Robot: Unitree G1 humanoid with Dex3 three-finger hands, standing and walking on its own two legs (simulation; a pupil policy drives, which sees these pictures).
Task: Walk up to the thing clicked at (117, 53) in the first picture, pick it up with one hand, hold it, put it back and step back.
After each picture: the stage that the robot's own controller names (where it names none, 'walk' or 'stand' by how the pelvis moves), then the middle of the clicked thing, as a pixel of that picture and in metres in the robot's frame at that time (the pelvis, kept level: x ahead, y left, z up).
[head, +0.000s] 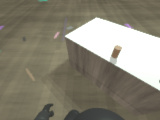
stand; (116, 51) +0.66 -0.18 -0.05
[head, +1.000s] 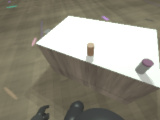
rise first; (90, 49) +0.59 +0.09 -0.03
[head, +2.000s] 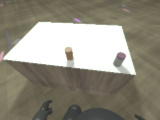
stand; (69, 53) +0.52 +0.24 -0.02
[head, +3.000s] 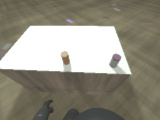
stand; (65, 58) +0.48 +0.26 -0.05
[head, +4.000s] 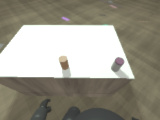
stand; (64, 62) +0.41 +0.26 -0.04
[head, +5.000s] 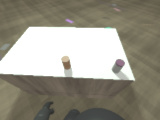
stand; (66, 62) +0.43 +0.25 -0.05
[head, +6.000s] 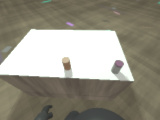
stand; (66, 63) +0.44 +0.25 -0.06
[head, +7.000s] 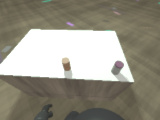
stand; (66, 64) +0.43 +0.25 -0.06
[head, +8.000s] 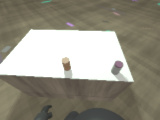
rise first; (66, 64) +0.43 +0.25 -0.06
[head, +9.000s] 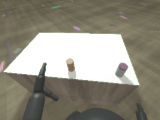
rise first; (70, 65) +0.44 +0.25 -0.05
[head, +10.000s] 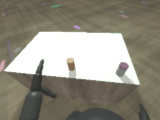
go down; (71, 64) +0.44 +0.25 -0.05
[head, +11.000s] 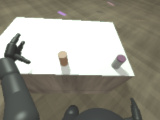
go down; (63, 59) +0.44 +0.23 -0.02
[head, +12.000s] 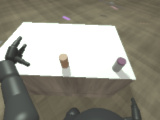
approach; (64, 61) +0.43 +0.23 -0.02
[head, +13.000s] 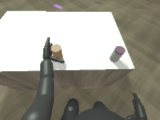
close in; (57, 53) +0.45 +0.25 +0.02
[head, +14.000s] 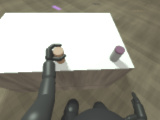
lift; (59, 55) +0.43 +0.23 +0.02
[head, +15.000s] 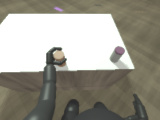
lift; (60, 59) +0.41 +0.22 +0.02
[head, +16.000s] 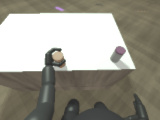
lift; (59, 60) +0.40 +0.23 +0.02
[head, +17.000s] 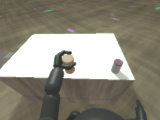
lift; (69, 64) +0.32 +0.17 +0.13
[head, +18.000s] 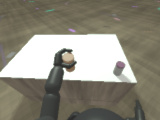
hold; (69, 62) +0.33 +0.17 +0.14
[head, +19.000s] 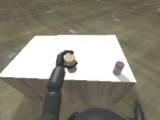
hold; (71, 63) +0.33 +0.16 +0.13
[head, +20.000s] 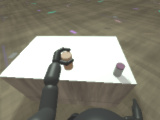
crouch; (67, 61) +0.35 +0.19 +0.14
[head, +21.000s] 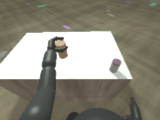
lower; (62, 49) +0.44 +0.23 +0.14
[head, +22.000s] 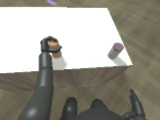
lower; (55, 49) +0.47 +0.24 +0.03
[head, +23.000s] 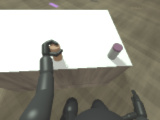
lower; (56, 52) +0.45 +0.24 +0.03
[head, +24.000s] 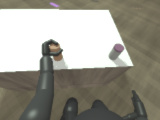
lower; (56, 52) +0.45 +0.24 +0.03
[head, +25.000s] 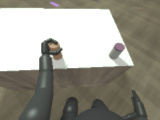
lower; (56, 51) +0.46 +0.24 +0.03
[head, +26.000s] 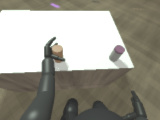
withdraw; (58, 54) +0.44 +0.23 +0.03
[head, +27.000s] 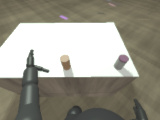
sink last; (65, 62) +0.41 +0.22 -0.01
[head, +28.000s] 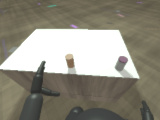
stand; (70, 61) +0.45 +0.24 +0.00
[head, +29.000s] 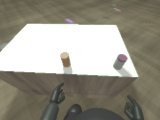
stand; (65, 60) +0.43 +0.24 +0.01
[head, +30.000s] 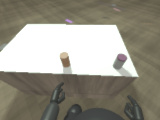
stand; (65, 60) +0.43 +0.25 +0.02
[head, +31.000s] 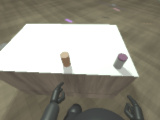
stand; (65, 59) +0.43 +0.24 +0.02
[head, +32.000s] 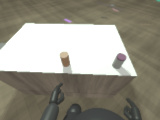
stand; (65, 59) +0.43 +0.24 +0.01
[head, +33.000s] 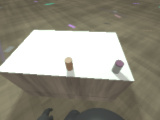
stand; (69, 64) +0.44 +0.24 -0.05
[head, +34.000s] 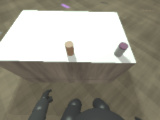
walk; (69, 48) +0.51 +0.21 -0.03
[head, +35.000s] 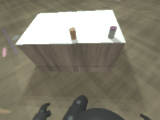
walk; (73, 33) +0.78 +0.30 -0.03
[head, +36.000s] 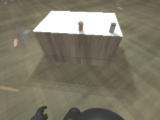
stand; (80, 26) +1.06 +0.25 -0.04
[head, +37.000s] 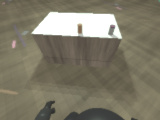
stand; (79, 28) +1.03 +0.25 -0.06
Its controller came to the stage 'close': yes
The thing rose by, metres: 0.20
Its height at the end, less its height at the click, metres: +0.00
